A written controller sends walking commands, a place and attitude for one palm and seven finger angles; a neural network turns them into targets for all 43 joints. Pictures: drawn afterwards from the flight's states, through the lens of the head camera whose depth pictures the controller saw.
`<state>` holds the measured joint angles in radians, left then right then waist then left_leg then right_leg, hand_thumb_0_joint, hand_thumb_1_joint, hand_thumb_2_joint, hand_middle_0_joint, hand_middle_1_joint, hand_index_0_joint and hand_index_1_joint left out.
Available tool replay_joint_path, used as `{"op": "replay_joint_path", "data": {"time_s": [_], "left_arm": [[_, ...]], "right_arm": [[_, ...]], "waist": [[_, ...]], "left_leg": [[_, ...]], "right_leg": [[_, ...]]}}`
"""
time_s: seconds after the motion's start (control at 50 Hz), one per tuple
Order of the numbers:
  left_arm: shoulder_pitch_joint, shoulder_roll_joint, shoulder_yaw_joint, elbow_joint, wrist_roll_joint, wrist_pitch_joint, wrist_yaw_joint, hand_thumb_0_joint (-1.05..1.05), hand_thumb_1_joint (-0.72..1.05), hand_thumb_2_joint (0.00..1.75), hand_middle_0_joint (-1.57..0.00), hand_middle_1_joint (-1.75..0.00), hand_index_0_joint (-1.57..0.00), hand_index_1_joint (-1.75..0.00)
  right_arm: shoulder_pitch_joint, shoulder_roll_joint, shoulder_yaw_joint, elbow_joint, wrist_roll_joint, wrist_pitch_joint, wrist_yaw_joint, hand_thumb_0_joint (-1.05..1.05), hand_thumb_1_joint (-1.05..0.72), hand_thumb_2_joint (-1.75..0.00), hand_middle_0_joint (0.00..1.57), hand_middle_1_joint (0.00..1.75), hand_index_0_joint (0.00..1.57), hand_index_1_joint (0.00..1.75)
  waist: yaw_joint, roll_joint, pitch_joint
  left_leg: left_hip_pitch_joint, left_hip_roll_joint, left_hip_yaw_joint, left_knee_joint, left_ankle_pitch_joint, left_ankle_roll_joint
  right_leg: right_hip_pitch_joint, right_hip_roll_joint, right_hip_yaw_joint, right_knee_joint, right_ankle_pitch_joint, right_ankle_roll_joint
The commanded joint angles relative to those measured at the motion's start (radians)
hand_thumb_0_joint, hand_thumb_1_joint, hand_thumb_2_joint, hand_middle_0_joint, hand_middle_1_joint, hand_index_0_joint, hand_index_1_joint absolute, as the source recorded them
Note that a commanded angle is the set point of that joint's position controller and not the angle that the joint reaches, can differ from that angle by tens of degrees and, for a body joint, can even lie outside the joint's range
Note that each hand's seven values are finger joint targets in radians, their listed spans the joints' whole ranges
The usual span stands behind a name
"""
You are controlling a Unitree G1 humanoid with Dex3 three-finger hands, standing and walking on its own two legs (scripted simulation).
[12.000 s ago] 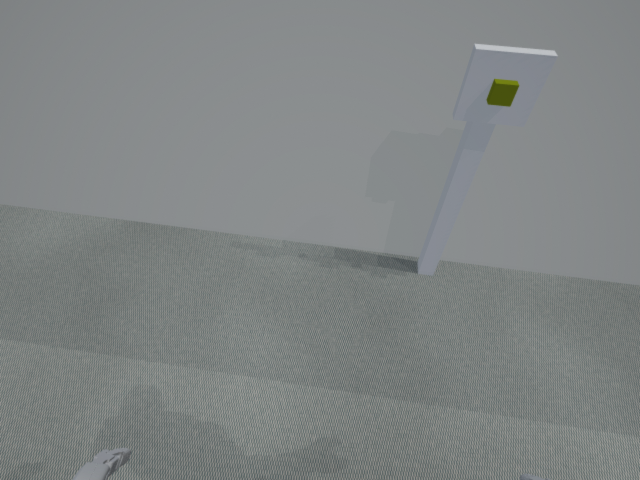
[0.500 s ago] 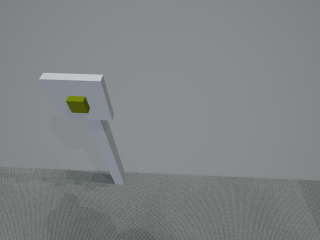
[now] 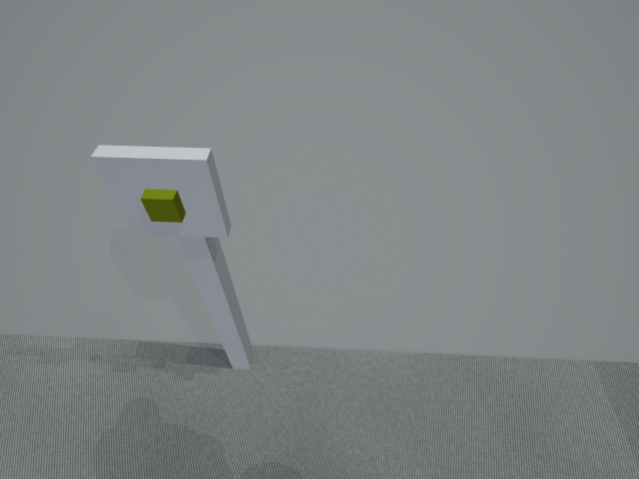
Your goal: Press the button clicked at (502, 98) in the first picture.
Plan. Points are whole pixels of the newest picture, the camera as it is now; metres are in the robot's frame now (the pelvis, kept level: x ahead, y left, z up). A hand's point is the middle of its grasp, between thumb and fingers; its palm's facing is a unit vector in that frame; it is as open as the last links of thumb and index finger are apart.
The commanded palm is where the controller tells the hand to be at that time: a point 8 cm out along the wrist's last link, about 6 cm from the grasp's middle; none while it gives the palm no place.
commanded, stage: look again from close up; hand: left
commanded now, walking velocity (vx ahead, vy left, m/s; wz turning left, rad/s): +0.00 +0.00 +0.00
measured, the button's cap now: (164, 204) +0.52 +0.30 +0.02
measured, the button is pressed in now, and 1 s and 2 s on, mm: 0 0 0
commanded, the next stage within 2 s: shuffle to correct the standing spot in 0.44 s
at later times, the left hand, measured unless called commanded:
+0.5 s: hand out of the picture +0.01 +0.20 -0.17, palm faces +0.03 -0.98 -0.22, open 7.3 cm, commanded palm none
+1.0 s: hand out of the picture +0.04 +0.23 -0.18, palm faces +0.08 -0.98 -0.20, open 7.4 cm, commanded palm none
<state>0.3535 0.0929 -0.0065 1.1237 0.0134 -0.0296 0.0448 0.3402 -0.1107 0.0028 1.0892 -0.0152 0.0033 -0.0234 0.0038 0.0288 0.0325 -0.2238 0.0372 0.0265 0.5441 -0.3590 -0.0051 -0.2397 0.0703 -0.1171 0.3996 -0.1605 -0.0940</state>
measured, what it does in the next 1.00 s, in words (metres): shifts its weight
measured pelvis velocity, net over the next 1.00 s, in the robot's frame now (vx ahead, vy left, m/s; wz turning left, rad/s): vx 0.04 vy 0.06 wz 0.01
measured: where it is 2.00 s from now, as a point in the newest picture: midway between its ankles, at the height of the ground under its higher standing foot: outside the picture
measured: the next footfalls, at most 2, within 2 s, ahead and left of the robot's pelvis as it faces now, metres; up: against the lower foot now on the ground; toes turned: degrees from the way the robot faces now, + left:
none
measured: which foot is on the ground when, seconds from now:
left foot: down 0.00-1.00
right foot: down 0.00-1.00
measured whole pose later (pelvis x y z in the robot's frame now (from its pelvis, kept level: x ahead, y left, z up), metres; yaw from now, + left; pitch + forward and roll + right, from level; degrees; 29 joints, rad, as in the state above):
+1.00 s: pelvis +0.04 +0.06 -0.01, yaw +1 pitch +0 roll +1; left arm 0.28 0.15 0.03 1.09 0.01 0.01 0.05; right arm 0.32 -0.13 0.01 1.08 -0.02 -0.02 -0.04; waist 0.02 -0.03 0.05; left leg -0.12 -0.09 0.07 0.46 -0.33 0.08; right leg -0.26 -0.05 -0.06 0.59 -0.34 -0.03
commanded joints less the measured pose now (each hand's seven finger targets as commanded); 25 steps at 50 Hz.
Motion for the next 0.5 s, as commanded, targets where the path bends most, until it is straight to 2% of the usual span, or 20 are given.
{"op": "replay_joint_path", "data": {"time_s": [0.0,0.04,0.06,0.08,0.1,0.14,0.18,0.22,0.34,0.42,0.48], "left_arm": [[0.004,0.165,0.038,-0.07,0.003,-0.026,0.008,0.0,0.9,0.9,-0.2,-0.3,-0.2,-0.3],[-0.008,0.122,0.032,-0.067,0.002,-0.022,0.005,0.0,0.9,0.9,-0.2,-0.3,-0.2,-0.3],[-0.01,0.113,0.031,-0.069,0.002,-0.016,0.003,0.0,0.9,0.9,-0.2,-0.3,-0.2,-0.3],[-0.013,0.112,0.029,-0.064,0.004,-0.009,0.002,0.0,0.9,0.9,-0.2,-0.3,-0.2,-0.3],[-0.004,0.108,0.027,-0.061,0.0,-0.008,-0.001,0.0,0.9,0.9,-0.2,-0.3,-0.2,-0.3],[0.017,0.103,0.024,-0.057,-0.003,-0.007,-0.005,0.0,0.9,0.9,-0.2,-0.3,-0.2,-0.3],[0.017,0.102,0.022,-0.05,-0.004,-0.006,-0.006,0.0,0.9,0.9,-0.2,-0.3,-0.2,-0.3],[0.021,0.101,0.02,-0.05,-0.006,-0.005,-0.007,0.0,0.9,0.9,-0.2,-0.3,-0.2,-0.3],[0.006,0.11,0.018,-0.056,-0.007,-0.003,-0.008,0.0,0.9,0.9,-0.2,-0.3,-0.2,-0.3],[0.001,0.111,0.017,-0.054,-0.007,-0.006,-0.008,0.0,0.9,0.9,-0.2,-0.3,-0.2,-0.3],[-0.002,0.114,0.015,-0.047,-0.007,-0.006,-0.007,0.0,0.9,0.9,-0.2,-0.3,-0.2,-0.3]], "right_arm": [[0.141,-0.027,-0.01,-0.035,0.001,-0.017,0.003,0.0,-0.9,-0.9,0.2,0.3,0.2,0.3],[0.159,-0.046,-0.01,-0.033,-0.002,-0.02,0.0,0.0,-0.9,-0.9,0.2,0.3,0.2,0.3],[0.154,-0.057,-0.012,-0.035,-0.003,-0.019,-0.001,0.0,-0.9,-0.9,0.2,0.3,0.2,0.3],[0.143,-0.057,-0.011,-0.035,-0.006,-0.021,0.0,0.0,-0.9,-0.9,0.2,0.3,0.2,0.3],[0.13,-0.056,-0.006,-0.036,-0.006,-0.025,-0.002,0.0,-0.9,-0.9,0.2,0.3,0.2,0.3],[0.121,-0.071,-0.001,-0.041,-0.006,-0.032,-0.005,0.0,-0.9,-0.9,0.2,0.3,0.2,0.3],[0.12,-0.079,0.001,-0.037,-0.006,-0.036,-0.007,0.0,-0.9,-0.9,0.2,0.3,0.2,0.3],[0.117,-0.085,0.004,-0.031,-0.005,-0.039,-0.008,0.0,-0.9,-0.9,0.2,0.3,0.2,0.3],[0.112,-0.092,0.006,-0.016,-0.005,-0.037,-0.008,0.0,-0.9,-0.9,0.2,0.3,0.2,0.3],[0.103,-0.092,0.009,-0.002,-0.003,-0.04,-0.008,0.0,-0.9,-0.9,0.2,0.3,0.2,0.3],[0.097,-0.091,0.009,0.009,-0.002,-0.042,-0.008,0.0,-0.9,-0.9,0.2,0.3,0.2,0.3]], "waist": [[-0.051,0.007,-0.07],[-0.051,-0.06,0.006],[-0.043,-0.063,0.043],[-0.034,0.007,0.072],[-0.024,0.021,0.095],[-0.006,0.007,0.106],[0.0,-0.02,0.106],[0.005,-0.014,0.098],[0.001,-0.049,0.091],[-0.003,-0.047,0.062],[-0.004,-0.019,0.042]], "left_leg": [[0.053,-0.002,-0.008,-0.009,0.079,0.017],[0.022,0.025,-0.041,-0.073,0.078,0.032],[-0.017,0.037,-0.054,-0.097,0.052,0.037],[-0.047,0.038,-0.074,-0.135,0.043,0.04],[-0.087,0.05,-0.097,-0.175,0.041,0.046],[-0.151,0.057,-0.12,-0.221,0.011,0.054],[-0.159,0.059,-0.129,-0.241,0.014,0.056],[-0.159,0.061,-0.134,-0.26,0.004,0.058],[-0.136,0.052,-0.129,-0.262,0.004,0.057],[-0.091,0.052,-0.119,-0.251,0.071,0.056],[-0.063,0.056,-0.118,-0.248,0.117,0.054]], "right_leg": [[-0.057,-0.26,0.258,-0.142,-0.235,-0.035],[-0.1,-0.226,0.241,-0.126,-0.272,-0.016],[-0.11,-0.212,0.236,-0.124,-0.311,-0.006],[-0.11,-0.201,0.223,-0.097,-0.303,0.0],[-0.08,-0.18,0.21,-0.073,-0.262,0.011],[-0.009,-0.164,0.199,-0.044,-0.204,0.019],[0.02,-0.161,0.187,-0.026,-0.167,0.021],[0.041,-0.161,0.182,-0.018,-0.14,0.025],[0.044,-0.167,0.187,-0.023,-0.137,0.027],[0.058,-0.174,0.186,-0.02,-0.082,0.027],[0.07,-0.175,0.18,-0.013,-0.04,0.027]]}}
